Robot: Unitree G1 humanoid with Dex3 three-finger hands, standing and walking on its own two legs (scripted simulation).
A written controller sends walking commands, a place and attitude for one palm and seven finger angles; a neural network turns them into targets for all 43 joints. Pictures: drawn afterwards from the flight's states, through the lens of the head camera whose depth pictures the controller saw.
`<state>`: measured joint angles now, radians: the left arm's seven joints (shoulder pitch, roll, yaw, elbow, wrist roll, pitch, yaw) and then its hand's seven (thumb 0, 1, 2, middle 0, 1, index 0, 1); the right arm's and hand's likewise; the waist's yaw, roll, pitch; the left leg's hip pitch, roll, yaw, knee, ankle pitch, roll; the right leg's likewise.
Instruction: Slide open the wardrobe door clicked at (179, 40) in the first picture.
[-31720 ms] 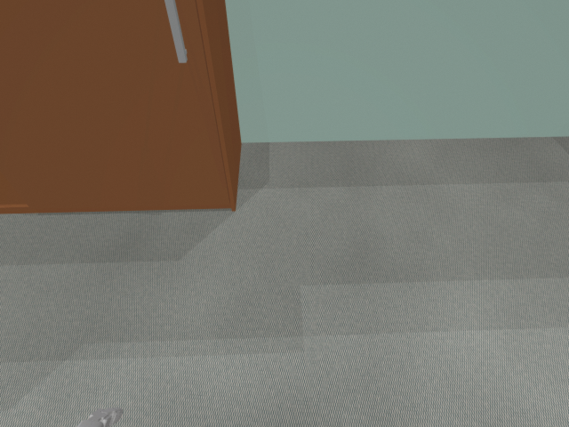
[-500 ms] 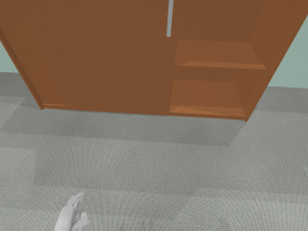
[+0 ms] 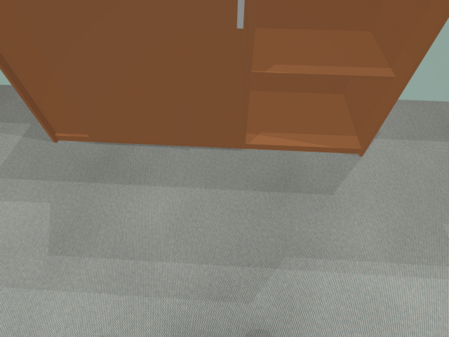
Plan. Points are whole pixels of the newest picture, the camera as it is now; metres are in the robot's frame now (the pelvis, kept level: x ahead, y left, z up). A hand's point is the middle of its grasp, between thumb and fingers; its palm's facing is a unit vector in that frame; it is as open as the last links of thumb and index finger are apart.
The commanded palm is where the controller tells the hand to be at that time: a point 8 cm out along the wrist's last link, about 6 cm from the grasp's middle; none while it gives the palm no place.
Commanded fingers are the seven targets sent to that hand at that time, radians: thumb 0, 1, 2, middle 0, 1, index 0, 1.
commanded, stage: let the arm hang, fingers relaxed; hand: right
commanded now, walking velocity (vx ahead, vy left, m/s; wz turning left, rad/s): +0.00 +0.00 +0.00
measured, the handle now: out of the picture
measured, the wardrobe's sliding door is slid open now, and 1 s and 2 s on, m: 0.69 0.69 0.69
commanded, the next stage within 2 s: look to check the result in 0.62 s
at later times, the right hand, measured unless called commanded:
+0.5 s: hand out of the picture +0.08 -0.20 -0.17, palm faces -0.06 +0.98 -0.21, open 7.3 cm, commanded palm none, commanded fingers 0.00 -0.90 -0.90 0.20 0.30 0.20 0.30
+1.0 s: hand out of the picture +0.08 -0.21 -0.18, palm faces -0.06 +0.98 -0.21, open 7.3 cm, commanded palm none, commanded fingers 0.00 -0.90 -0.90 0.20 0.30 0.20 0.30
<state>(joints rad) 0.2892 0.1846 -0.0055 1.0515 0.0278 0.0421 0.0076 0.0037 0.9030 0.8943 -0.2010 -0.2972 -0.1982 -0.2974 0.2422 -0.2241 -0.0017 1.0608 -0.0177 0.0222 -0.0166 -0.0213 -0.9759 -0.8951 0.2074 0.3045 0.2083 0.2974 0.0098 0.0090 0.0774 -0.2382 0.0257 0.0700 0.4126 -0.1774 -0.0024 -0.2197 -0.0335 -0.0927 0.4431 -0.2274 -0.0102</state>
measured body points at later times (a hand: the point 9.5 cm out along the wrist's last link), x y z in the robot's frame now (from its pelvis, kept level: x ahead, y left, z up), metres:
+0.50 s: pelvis +0.03 -0.02 +0.00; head +0.05 -0.02 +0.45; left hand +0.04 +0.21 -0.16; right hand +0.08 -0.25 -0.16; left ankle +0.03 +0.12 -0.74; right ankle +0.01 -0.11 -0.74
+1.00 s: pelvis +0.05 -0.02 +0.00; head +0.07 -0.02 +0.45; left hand +0.05 +0.21 -0.16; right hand +0.08 -0.26 -0.16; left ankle +0.03 +0.12 -0.74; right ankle +0.01 -0.11 -0.74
